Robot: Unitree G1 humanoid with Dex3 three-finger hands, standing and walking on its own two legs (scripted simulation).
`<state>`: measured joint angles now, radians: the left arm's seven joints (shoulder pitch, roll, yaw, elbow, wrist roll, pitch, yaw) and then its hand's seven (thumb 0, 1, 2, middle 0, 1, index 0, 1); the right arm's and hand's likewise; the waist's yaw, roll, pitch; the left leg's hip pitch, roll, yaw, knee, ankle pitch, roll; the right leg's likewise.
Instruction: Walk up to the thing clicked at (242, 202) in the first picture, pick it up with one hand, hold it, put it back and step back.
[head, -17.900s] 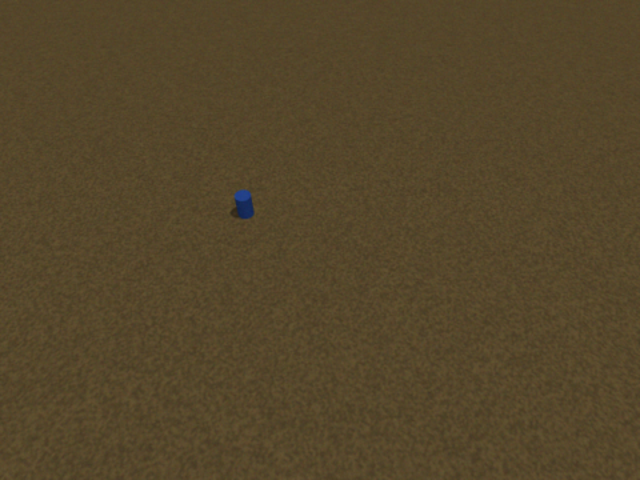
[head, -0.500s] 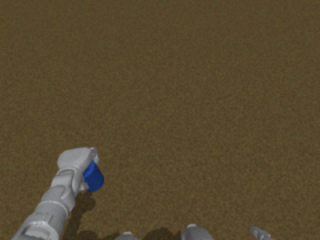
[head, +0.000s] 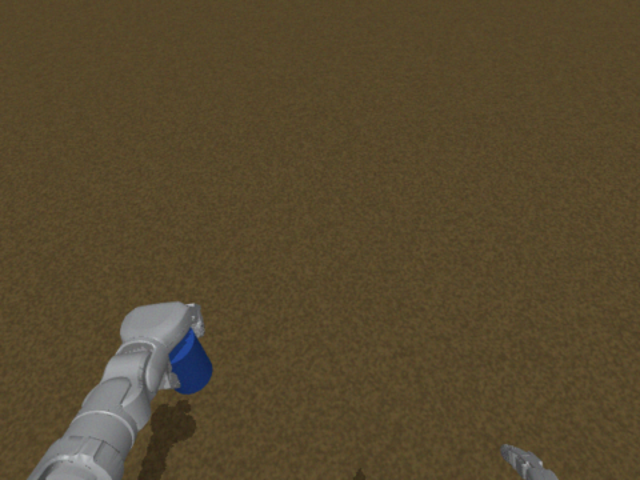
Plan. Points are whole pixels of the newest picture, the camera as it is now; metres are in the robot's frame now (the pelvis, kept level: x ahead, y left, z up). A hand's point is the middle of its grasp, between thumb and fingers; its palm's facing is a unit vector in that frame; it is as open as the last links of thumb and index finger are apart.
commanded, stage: hold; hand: left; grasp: from above
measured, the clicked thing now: (181, 358) +0.31 +0.22 -0.11
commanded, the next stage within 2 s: crouch in 1.42 s
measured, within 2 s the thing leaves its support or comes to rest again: neither
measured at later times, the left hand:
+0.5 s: hand (164, 366) +0.27 +0.21 -0.05, palm faces -0.47 -0.06 -0.88, open 9.6 cm
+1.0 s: hand (158, 368) +0.27 +0.21 -0.03, palm faces -0.46 -0.06 -0.89, open 9.6 cm
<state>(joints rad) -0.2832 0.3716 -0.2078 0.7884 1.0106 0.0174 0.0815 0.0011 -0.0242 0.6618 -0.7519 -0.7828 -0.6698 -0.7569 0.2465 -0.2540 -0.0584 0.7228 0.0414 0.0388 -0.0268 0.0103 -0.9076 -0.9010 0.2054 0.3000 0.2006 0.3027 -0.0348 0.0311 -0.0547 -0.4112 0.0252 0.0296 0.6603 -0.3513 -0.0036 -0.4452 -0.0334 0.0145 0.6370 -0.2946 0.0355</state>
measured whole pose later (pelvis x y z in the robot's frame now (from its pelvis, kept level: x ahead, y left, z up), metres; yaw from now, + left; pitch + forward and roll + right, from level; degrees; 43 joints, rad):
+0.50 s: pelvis -0.01 -0.01 +0.01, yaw +0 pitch +2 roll +0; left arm -0.23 0.38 -0.21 0.70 1.01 0.00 0.01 0.00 -0.02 0.66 -0.75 -0.78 -0.67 -0.76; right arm 0.22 -0.26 -0.05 0.70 0.05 0.06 -0.03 0.01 -0.91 -0.90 0.20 0.30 0.20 0.30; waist -0.02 0.04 -0.02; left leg -0.31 0.02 0.03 0.57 -0.29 -0.01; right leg -0.36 -0.03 0.02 0.56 -0.24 0.03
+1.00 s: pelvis -0.02 -0.01 +0.01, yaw +0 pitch +0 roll +0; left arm -0.22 0.40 -0.20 0.63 0.99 -0.01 -0.03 0.00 -0.02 0.66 -0.75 -0.78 -0.67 -0.76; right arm 0.19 -0.25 -0.03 0.70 0.06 0.05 -0.05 0.01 -0.91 -0.91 0.20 0.30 0.20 0.30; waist 0.00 0.05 0.00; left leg -0.26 0.02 0.03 0.51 -0.26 -0.01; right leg -0.31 -0.03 0.02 0.52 -0.21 0.03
